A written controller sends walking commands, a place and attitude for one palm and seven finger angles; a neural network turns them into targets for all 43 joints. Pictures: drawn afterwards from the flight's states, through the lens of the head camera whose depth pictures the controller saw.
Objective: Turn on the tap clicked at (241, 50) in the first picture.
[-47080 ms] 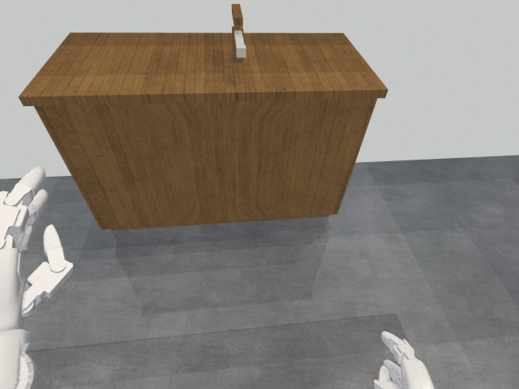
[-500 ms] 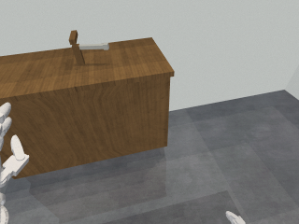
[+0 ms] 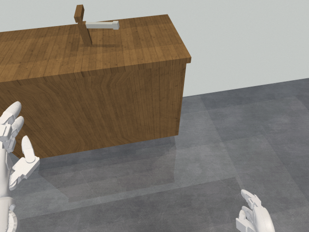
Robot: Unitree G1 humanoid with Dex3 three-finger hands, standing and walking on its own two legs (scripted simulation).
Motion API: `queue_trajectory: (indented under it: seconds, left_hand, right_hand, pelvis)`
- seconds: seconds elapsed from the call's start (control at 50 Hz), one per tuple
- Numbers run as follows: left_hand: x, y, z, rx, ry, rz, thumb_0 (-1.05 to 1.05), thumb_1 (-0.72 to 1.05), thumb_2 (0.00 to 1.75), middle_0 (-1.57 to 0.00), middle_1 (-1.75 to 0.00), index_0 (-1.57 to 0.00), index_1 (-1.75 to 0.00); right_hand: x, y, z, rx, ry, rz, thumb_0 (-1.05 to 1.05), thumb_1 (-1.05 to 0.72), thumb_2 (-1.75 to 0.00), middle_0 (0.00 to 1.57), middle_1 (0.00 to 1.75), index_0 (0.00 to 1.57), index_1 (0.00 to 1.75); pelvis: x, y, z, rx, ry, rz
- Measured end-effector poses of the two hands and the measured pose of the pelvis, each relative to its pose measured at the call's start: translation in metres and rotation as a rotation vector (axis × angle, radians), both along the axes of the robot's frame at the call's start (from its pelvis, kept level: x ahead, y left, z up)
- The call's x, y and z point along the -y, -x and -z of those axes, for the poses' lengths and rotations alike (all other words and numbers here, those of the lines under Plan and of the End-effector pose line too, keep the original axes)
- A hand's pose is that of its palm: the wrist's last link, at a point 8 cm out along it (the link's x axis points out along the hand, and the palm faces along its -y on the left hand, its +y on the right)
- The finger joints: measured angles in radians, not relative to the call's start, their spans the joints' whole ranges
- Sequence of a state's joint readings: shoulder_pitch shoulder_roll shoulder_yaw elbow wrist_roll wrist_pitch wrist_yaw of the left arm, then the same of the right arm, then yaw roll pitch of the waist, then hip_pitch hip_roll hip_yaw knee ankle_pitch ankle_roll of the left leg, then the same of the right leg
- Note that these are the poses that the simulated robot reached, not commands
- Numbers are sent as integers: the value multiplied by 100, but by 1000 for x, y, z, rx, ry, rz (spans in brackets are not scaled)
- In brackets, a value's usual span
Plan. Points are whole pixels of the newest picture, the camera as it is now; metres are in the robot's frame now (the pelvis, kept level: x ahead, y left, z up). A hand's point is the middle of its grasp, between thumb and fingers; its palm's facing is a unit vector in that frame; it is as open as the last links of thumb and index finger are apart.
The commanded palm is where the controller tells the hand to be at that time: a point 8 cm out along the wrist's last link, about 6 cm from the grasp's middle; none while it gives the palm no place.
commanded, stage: stand and check the lever's angle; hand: left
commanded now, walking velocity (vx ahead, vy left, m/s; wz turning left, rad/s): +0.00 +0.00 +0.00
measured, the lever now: (115, 25) +0.93 +0.25 +0.09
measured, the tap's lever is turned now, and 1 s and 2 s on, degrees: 76 76 76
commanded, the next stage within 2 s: stand and wait in 0.08 s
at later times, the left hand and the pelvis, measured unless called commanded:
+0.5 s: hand (17, 154) +0.22 +0.29 +0.16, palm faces +0.41 -0.84 -0.35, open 7.4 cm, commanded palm +0.17 +0.32 +0.18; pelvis +0.00 +0.04 +0.00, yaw -1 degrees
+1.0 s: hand (18, 155) +0.22 +0.28 +0.16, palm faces +0.40 -0.84 -0.36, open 7.4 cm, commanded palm +0.17 +0.32 +0.18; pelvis +0.00 +0.04 +0.00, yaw -1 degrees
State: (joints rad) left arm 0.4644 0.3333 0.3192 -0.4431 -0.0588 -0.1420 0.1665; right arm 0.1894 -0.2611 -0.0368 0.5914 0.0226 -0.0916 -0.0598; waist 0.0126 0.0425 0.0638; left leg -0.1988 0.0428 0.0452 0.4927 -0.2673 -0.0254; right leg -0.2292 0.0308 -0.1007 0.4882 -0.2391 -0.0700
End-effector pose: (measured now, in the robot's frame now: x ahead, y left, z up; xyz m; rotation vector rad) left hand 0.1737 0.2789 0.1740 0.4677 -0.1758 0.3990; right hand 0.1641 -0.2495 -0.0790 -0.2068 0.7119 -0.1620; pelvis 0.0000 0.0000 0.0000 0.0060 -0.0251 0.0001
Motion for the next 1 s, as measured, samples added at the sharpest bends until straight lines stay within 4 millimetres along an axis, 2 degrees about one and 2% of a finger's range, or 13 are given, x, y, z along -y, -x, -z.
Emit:
queue_trajectory:
  seconds: [0.08,0.22,0.36,0.46,0.66,1.0]
  left_hand:
    - [-7,-2,4,-17,13,10,2,89,90,-22,-30,-22,-30]
    - [-23,-2,-7,29,0,30,2,89,90,-22,-31,-22,-30]
    - [-41,-4,-1,23,27,2,2,89,90,-21,-30,-21,-30]
    - [-45,-8,5,14,53,8,2,89,90,-21,-30,-21,-30]
    - [-48,-11,0,30,29,34,2,89,90,-21,-30,-21,-30]
    - [-43,-8,4,4,45,15,2,89,90,-21,-30,-21,-30]
  right_hand:
    - [-19,-3,-3,11,-11,-17,2,-90,-90,20,30,20,30]
    - [-52,-4,-7,14,-28,-50,2,-90,-90,20,30,20,30]
    - [-70,-1,-7,-1,-28,-63,2,-90,-90,20,30,20,30]
    - [-73,1,-8,-11,-9,-60,2,-90,-90,20,30,21,30]
    - [-68,0,-12,-6,17,-39,2,-90,-90,20,30,20,30]
    - [-64,-1,-8,-9,8,-39,2,-90,-90,20,30,20,30]
  pelvis:
    - [-9,0,0,4,6,1]
    - [-24,0,-2,-4,14,7]
    - [-37,-2,-4,-16,18,11]
    - [-43,-3,-4,-19,20,11]
    - [-48,-4,-5,-26,23,13]
    - [-42,-3,-5,-27,24,13]
